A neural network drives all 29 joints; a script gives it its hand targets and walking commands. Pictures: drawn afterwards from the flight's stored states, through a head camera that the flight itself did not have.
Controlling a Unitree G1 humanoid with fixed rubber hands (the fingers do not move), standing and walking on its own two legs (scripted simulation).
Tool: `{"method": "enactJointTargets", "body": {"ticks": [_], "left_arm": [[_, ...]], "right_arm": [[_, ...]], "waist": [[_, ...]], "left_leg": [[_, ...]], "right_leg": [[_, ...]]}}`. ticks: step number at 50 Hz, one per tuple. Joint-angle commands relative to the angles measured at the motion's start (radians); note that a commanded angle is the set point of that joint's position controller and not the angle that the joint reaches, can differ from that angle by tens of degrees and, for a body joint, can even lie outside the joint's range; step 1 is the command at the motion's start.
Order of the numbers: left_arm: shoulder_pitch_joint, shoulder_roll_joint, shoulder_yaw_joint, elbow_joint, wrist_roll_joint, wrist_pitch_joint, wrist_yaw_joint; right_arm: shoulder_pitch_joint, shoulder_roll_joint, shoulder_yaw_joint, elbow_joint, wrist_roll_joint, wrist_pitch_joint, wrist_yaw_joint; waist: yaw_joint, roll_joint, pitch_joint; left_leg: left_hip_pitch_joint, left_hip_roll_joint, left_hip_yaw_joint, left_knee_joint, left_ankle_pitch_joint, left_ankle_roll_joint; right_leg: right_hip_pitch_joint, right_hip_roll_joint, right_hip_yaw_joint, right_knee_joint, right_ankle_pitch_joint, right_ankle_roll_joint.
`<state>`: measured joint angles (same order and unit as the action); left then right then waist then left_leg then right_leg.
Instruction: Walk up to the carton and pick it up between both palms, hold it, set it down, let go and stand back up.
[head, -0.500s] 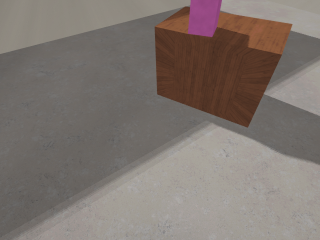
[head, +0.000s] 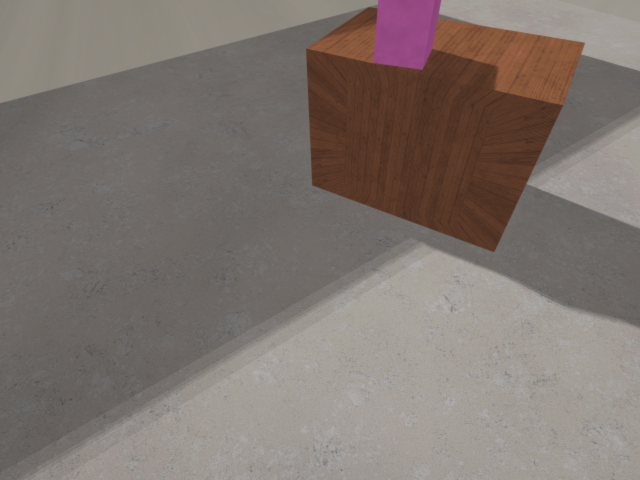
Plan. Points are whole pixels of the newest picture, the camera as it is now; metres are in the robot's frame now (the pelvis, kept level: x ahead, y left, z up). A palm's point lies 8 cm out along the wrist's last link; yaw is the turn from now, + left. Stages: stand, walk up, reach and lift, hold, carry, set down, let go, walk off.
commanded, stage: stand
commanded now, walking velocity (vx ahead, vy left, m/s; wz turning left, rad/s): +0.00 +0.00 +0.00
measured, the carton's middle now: (408, 17) +1.51 -0.29 +0.01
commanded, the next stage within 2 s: walk up in 1.76 s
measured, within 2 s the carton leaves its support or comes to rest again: neither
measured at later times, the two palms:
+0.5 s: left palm out of the picture -0.02 +0.18 -0.15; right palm out of the picture -0.02 -0.20 -0.16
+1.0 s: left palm out of the picture -0.01 +0.16 -0.15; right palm out of the picture -0.01 -0.22 -0.16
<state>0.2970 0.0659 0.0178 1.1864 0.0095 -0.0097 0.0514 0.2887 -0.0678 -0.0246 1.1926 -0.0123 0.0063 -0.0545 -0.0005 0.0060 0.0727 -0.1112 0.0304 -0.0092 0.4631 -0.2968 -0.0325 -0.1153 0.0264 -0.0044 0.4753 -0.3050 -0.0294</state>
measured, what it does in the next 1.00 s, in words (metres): stands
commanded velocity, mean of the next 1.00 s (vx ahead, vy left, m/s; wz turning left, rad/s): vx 0.00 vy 0.00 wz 0.00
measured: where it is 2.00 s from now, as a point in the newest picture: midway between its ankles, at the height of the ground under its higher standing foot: outside the picture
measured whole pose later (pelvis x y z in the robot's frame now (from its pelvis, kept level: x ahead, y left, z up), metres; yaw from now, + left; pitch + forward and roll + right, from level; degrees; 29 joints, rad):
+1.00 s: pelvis +0.03 -0.03 +0.00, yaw +0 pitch -2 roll +0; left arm 0.31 0.07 0.01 1.16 0.01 -0.03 0.05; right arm 0.27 -0.07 -0.03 1.21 -0.01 0.01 -0.06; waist 0.00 0.02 0.08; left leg -0.08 0.09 -0.03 0.45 -0.33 -0.08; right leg -0.08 0.08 -0.02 0.44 -0.33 -0.08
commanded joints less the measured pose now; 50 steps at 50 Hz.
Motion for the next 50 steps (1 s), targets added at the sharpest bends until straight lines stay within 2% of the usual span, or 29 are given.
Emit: {"method": "enactJointTargets", "body": {"ticks": [1,24,33,36,45,50], "left_arm": [[0.089,0.074,0.008,-0.01,0.0,-0.009,0.003],[0.106,0.085,0.004,-0.022,-0.001,-0.018,0.003],[0.119,0.088,0.005,-0.022,0.001,-0.022,0.003],[0.119,0.083,0.003,-0.024,-0.001,-0.023,0.004],[0.134,0.098,0.006,-0.025,-0.002,-0.026,0.005],[0.136,0.099,0.007,-0.031,-0.002,-0.028,0.005]], "right_arm": [[0.1,-0.072,-0.009,-0.009,0.0,-0.006,-0.004],[0.11,-0.065,-0.006,0.006,0.001,-0.002,-0.005],[0.101,-0.067,-0.009,0.01,0.004,-0.002,-0.006],[0.105,-0.066,-0.01,0.013,0.003,-0.001,-0.006],[0.1,-0.062,-0.012,0.018,0.004,0.002,-0.005],[0.103,-0.061,-0.013,0.021,0.005,0.003,-0.007]], "waist": [[-0.001,-0.006,0.067],[0.001,0.003,0.063],[0.005,-0.016,0.048],[0.002,0.001,0.055],[0.005,-0.014,0.047],[0.005,0.003,0.035]], "left_leg": [[-0.043,0.05,-0.034,-0.08,0.229,0.041],[-0.035,0.059,-0.024,-0.072,0.248,0.029],[-0.027,0.062,-0.019,-0.066,0.258,0.023],[-0.023,0.062,-0.014,-0.064,0.255,0.02],[-0.027,0.065,-0.004,-0.056,0.248,0.011],[-0.023,0.066,0.001,-0.049,0.253,0.005]], "right_leg": [[-0.061,-0.103,0.085,-0.119,0.281,-0.017],[-0.035,-0.106,0.089,-0.12,0.387,-0.029],[-0.006,-0.109,0.093,-0.12,0.467,-0.036],[-0.01,-0.11,0.097,-0.123,0.483,-0.035],[0.014,-0.115,0.102,-0.12,0.565,-0.034],[0.026,-0.117,0.104,-0.123,0.6,-0.033]]}}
